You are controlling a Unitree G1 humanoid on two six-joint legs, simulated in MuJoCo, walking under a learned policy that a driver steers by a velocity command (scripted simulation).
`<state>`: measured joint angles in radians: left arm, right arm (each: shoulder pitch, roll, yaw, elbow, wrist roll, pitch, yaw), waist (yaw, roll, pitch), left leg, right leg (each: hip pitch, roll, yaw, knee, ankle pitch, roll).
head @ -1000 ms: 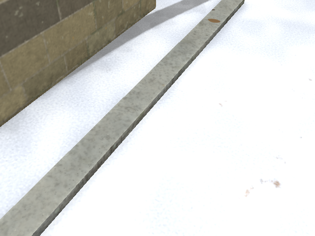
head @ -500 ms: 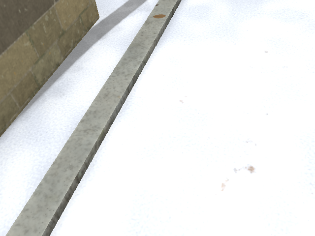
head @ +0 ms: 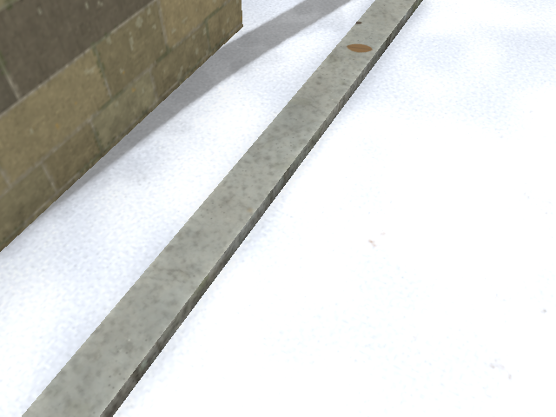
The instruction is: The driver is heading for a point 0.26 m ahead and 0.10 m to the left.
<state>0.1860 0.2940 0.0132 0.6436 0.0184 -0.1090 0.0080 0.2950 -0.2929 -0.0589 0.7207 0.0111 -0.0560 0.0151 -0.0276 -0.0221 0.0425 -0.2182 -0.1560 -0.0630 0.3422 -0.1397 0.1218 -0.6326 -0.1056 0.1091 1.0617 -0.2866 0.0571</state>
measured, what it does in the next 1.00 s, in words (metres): walks ahead: right foot, then left foot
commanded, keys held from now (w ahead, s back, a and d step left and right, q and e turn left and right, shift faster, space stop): w+q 0.10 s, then no key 0.90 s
